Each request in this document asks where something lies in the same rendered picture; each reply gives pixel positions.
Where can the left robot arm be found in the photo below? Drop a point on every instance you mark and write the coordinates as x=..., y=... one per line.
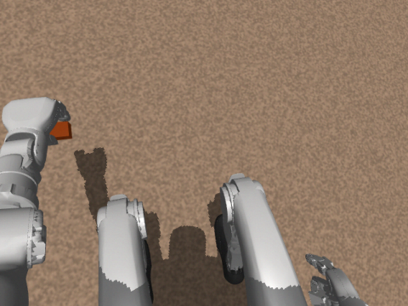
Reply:
x=22, y=233

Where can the right robot hand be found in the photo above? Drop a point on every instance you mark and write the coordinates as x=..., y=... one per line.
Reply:
x=336, y=288

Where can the small box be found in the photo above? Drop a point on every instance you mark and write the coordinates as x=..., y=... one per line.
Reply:
x=62, y=131

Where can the right robot foot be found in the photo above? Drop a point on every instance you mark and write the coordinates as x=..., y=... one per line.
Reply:
x=233, y=277

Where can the left robot hand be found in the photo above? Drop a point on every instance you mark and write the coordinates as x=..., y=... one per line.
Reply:
x=40, y=114

